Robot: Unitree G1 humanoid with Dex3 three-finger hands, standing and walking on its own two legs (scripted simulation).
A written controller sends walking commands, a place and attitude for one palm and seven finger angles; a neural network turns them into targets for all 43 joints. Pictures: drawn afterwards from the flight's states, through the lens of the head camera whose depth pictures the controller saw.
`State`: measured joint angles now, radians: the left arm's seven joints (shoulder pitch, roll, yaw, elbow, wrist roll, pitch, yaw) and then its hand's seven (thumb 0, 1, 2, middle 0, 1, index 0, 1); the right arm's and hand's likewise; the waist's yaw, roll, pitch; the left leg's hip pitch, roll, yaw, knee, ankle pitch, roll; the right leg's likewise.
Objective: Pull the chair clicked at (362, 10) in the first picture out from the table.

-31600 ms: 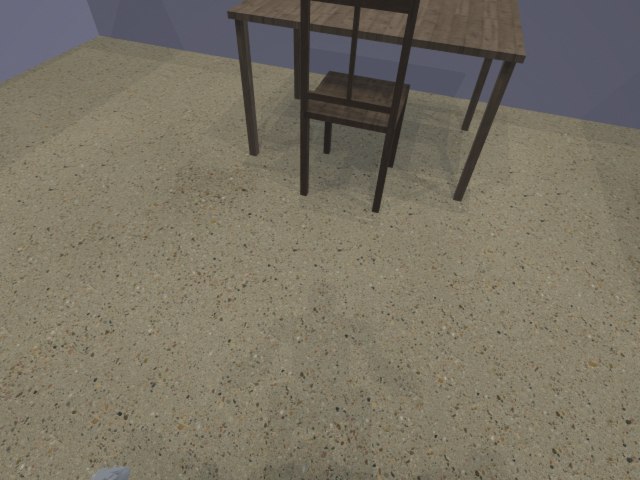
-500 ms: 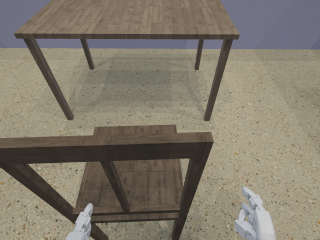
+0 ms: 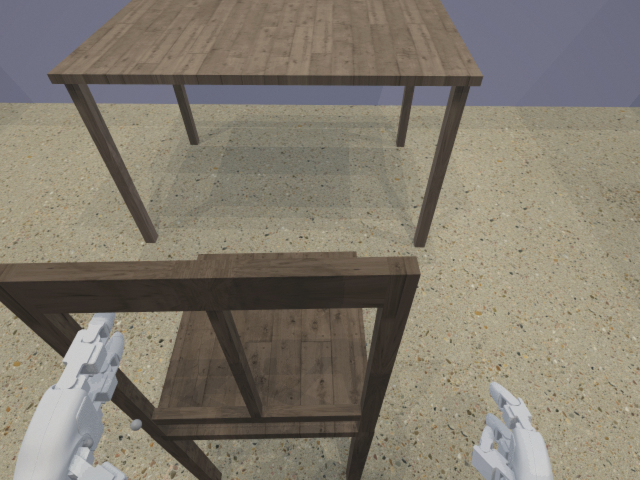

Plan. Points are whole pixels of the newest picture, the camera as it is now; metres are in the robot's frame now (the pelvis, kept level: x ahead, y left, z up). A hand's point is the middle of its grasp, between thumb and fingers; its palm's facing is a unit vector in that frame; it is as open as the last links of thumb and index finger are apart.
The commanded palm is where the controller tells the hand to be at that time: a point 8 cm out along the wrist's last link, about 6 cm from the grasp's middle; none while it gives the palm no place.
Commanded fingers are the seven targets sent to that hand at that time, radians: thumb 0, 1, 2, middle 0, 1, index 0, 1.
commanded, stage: draw the hand back to the body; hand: left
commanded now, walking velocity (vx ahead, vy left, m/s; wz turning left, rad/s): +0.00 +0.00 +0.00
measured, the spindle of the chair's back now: (240, 369) +0.27 +0.13 -0.02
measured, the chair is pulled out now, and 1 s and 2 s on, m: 0.62 0.62 0.64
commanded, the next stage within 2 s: step back with the hand held close in 1.04 s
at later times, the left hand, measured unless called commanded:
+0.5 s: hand (89, 400) +0.17 +0.24 +0.11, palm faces +0.25 -0.85 -0.47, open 11.0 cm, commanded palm +0.15 +0.29 +0.21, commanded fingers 0.00 0.65 0.78 -0.17 -0.25 -0.17 -0.25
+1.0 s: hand (75, 389) +0.18 +0.25 +0.12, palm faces +0.31 -0.79 -0.52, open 6.6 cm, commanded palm +0.17 +0.29 +0.23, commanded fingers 0.00 0.90 0.90 -0.20 -0.30 -0.20 -0.30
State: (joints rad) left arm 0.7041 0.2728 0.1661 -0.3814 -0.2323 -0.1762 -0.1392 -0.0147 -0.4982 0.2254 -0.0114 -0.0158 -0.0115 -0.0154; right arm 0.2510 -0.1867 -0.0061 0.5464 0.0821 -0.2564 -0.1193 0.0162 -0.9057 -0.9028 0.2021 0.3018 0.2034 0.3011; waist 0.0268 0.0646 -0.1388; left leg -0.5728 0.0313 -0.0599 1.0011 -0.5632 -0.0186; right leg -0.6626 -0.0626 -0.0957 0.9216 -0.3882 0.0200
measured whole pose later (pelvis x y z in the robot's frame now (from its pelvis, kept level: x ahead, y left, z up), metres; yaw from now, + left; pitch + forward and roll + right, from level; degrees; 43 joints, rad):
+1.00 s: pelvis +0.04 -0.01 +0.05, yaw +1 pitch -4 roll -1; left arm 0.60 0.40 0.17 -0.36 -0.04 0.19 0.14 0.01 0.88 0.89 -0.21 -0.30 -0.41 -0.36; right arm 0.19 -0.24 0.05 0.69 0.02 -0.30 -0.11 0.01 -0.91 -0.90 0.20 0.30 0.20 0.30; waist 0.10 0.08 0.05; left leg -0.05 0.03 -0.05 0.49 -0.37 -0.03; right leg -0.18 -0.05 -0.11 0.52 -0.27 0.01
